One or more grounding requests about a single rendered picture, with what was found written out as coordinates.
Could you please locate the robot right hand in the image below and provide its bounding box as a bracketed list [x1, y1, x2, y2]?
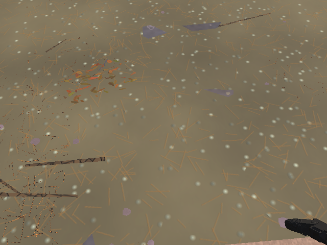
[285, 218, 327, 245]

